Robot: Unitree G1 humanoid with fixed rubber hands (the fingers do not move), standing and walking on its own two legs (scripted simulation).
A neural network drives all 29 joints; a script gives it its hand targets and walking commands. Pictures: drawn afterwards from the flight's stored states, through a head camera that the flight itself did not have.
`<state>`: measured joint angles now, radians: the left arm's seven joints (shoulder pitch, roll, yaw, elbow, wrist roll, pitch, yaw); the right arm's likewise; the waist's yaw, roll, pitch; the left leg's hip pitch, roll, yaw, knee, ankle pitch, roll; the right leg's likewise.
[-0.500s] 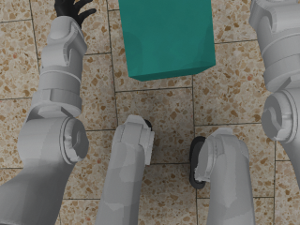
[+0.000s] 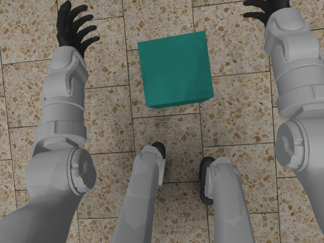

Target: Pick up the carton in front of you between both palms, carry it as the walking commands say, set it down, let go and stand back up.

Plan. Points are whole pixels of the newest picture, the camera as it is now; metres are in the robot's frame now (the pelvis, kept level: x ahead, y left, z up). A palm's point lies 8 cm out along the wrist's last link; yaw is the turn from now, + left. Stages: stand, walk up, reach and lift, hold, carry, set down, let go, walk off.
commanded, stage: set down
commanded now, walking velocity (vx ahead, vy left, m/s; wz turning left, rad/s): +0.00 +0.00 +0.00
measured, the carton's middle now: (175, 77) +0.51 +0.07 -0.44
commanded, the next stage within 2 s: let go in 0.16 s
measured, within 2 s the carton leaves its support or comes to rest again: neither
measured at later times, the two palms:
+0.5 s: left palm (34, 67) +0.42 +0.26 +0.01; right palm out of the picture +0.48 -0.14 +0.01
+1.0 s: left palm out of the picture +0.27 +0.24 +0.13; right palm out of the picture +0.33 -0.21 +0.12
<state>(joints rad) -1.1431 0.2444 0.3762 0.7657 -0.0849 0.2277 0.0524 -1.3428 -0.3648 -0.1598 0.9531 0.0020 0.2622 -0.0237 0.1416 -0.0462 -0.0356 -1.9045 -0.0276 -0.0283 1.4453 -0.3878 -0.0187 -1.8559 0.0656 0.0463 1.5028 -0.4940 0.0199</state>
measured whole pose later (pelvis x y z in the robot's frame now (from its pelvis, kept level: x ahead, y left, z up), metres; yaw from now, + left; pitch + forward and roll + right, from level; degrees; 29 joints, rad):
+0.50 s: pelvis +0.04 +0.01 +0.13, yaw -1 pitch +39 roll -1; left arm -0.65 0.19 0.30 0.61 0.09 0.15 -0.11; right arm -0.75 -0.13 -0.25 0.65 -0.14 0.19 -0.09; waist 0.09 -0.01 -0.05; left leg -1.34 -0.02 -0.03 0.91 -0.26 0.01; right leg -1.28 0.06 0.08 0.92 -0.33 0.03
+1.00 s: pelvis +0.10 +0.00 +0.20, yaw +1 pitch +12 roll +0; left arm 0.16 0.19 0.04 0.43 -0.03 0.01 -0.07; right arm 0.03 -0.18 -0.10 0.53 -0.04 0.00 0.00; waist 0.06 0.03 0.00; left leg -0.49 -0.03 -0.05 0.52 -0.23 0.00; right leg -0.44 0.02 0.06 0.54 -0.31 0.00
